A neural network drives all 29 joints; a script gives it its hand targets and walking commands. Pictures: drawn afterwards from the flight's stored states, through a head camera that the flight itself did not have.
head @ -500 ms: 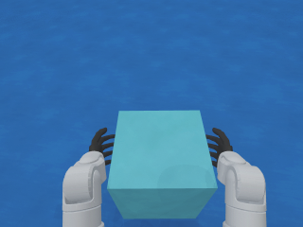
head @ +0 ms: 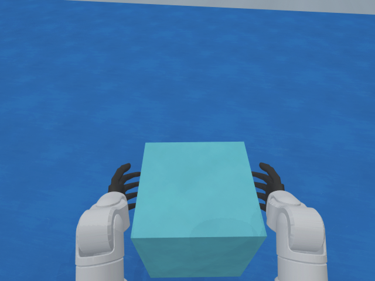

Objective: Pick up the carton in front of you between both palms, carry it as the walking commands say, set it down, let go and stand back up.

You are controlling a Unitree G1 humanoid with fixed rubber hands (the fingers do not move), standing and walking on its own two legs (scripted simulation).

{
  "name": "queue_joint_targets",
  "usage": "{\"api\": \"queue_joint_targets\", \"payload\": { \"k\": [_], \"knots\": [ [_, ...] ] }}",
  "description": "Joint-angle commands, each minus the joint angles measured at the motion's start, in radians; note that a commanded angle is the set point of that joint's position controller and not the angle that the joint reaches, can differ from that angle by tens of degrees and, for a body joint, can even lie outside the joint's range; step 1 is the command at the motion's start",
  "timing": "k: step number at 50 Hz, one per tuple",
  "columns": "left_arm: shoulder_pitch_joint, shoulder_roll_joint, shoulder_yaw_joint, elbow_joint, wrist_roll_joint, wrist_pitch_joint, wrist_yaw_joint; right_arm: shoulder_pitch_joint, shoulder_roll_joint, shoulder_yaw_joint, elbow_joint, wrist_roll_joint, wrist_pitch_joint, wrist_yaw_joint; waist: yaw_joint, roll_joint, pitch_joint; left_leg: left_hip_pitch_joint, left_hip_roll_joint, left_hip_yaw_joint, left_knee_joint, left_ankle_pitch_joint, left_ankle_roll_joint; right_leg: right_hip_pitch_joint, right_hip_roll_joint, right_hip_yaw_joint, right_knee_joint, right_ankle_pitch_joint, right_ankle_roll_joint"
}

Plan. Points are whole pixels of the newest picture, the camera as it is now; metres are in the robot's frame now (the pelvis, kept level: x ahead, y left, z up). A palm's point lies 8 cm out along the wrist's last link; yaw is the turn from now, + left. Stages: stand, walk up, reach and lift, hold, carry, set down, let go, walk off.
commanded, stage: carry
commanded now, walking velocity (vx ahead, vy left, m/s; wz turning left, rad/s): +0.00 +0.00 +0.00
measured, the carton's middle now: (195, 212) +0.28 +0.00 +0.00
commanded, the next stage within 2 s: hold in 1.68 s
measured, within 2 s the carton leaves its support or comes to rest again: neither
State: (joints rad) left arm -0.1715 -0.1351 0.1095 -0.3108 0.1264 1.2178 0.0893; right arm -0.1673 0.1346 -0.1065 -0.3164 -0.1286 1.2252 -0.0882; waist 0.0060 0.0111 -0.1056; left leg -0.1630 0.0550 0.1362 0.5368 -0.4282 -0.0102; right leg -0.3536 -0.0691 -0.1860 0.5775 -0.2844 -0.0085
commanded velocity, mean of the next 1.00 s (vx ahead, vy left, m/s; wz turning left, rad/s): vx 0.00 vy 0.00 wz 0.00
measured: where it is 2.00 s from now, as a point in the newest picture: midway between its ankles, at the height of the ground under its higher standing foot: outside the picture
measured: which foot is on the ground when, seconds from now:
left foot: down 0.00-1.00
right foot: down 0.00-1.00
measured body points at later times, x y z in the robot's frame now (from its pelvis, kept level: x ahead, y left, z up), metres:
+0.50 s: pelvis -0.04 +0.00 +0.00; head -0.07 +0.00 +0.45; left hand +0.23 +0.15 +0.06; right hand +0.23 -0.15 +0.06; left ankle -0.10 +0.10 -0.73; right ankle +0.00 -0.11 -0.73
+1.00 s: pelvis -0.07 +0.01 +0.00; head -0.08 +0.01 +0.45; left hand +0.23 +0.16 +0.03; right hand +0.23 -0.14 +0.02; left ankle -0.10 +0.10 -0.73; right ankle +0.00 -0.11 -0.73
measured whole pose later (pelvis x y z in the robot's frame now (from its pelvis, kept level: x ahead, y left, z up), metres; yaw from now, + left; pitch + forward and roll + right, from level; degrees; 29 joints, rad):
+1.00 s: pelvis -0.07 +0.01 +0.00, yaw +0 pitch +1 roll +0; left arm -0.24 -0.15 0.20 0.24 0.26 0.70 0.03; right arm -0.24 0.15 -0.19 0.24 -0.27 0.71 -0.03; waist 0.00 0.00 -0.07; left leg -0.22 0.03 0.16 0.54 -0.34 0.02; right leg -0.38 -0.09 -0.17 0.51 -0.14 -0.01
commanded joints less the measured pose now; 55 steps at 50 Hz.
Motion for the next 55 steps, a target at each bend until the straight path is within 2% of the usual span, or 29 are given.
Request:
{"api": "queue_joint_targets", "payload": {
  "k": [1, 4, 9, 15, 26, 36, 43, 47, 51, 55],
  "knots": [
    [-0.471, -0.934, -0.726, -0.086, -0.436, -0.008, -0.264, -0.473, 0.925, 0.710, -0.095, 0.430, -0.013, 0.262, -0.007, 0.015, -0.315, 0.081, 0.117, -0.062, -0.005, 0.791, 0.001, 0.197, -0.088, 0.080, 0.019, 0.584, -0.017],
    [-0.472, -0.933, -0.725, -0.085, -0.435, -0.008, -0.265, -0.477, 0.923, 0.712, -0.097, 0.431, -0.012, 0.263, -0.007, 0.017, -0.305, 0.070, 0.121, -0.059, -0.011, 0.754, 0.007, 0.192, -0.089, 0.081, 0.016, 0.539, -0.016],
    [-0.482, -0.931, -0.725, -0.084, -0.434, -0.005, -0.267, -0.489, 0.923, 0.713, -0.096, 0.434, -0.010, 0.266, -0.007, 0.006, -0.283, 0.032, 0.115, -0.058, -0.031, 0.611, 0.013, 0.202, -0.100, 0.092, -0.004, 0.510, -0.017],
    [-0.465, -0.928, -0.726, -0.021, -0.412, -0.018, -0.273, -0.479, 0.922, 0.721, -0.034, 0.417, -0.022, 0.274, -0.006, -0.004, -0.248, -0.004, 0.110, -0.065, -0.063, 0.472, 0.017, 0.197, -0.108, 0.104, -0.039, 0.457, -0.016],
    [-0.484, -0.921, -0.700, 0.082, -0.352, -0.161, -0.281, -0.499, 0.922, 0.696, 0.077, 0.355, -0.164, 0.281, -0.005, -0.008, -0.205, -0.056, 0.106, -0.080, -0.116, 0.281, 0.031, 0.176, -0.109, 0.116, -0.094, 0.313, -0.011],
    [-0.445, -0.847, -0.595, 0.214, -0.237, -0.337, -0.280, -0.452, 0.855, 0.589, 0.217, 0.233, -0.341, 0.275, -0.004, -0.010, -0.211, -0.074, 0.104, -0.083, -0.124, 0.247, 0.037, 0.163, -0.110, 0.120, -0.104, 0.277, -0.008],
    [-0.525, -0.865, -0.476, 0.390, -0.145, -0.499, -0.289, -0.534, 0.869, 0.476, 0.386, 0.143, -0.506, 0.282, -0.004, -0.011, -0.210, -0.089, 0.104, -0.089, -0.131, 0.210, 0.042, 0.160, -0.106, 0.121, -0.113, 0.246, -0.006],
    [-0.568, -0.913, -0.448, 0.460, -0.125, -0.576, -0.301, -0.583, 0.916, 0.455, 0.455, 0.121, -0.584, 0.293, -0.005, -0.014, -0.233, -0.083, 0.101, -0.088, -0.121, 0.219, 0.044, 0.174, -0.105, 0.119, -0.112, 0.262, -0.007],
    [-0.568, -0.944, -0.472, 0.462, -0.132, -0.595, -0.307, -0.583, 0.951, 0.482, 0.455, 0.133, -0.604, 0.298, -0.007, -0.015, -0.268, -0.066, 0.098, -0.082, -0.098, 0.262, 0.042, 0.185, -0.108, 0.117, -0.102, 0.310, -0.010],
    [-0.525, -0.945, -0.533, 0.400, -0.163, -0.558, -0.302, -0.536, 0.955, 0.540, 0.393, 0.169, -0.564, 0.294, -0.007, -0.013, -0.292, -0.050, 0.098, -0.077, -0.075, 0.319, 0.039, 0.188, -0.111, 0.113, -0.089, 0.359, -0.011]
  ]
}}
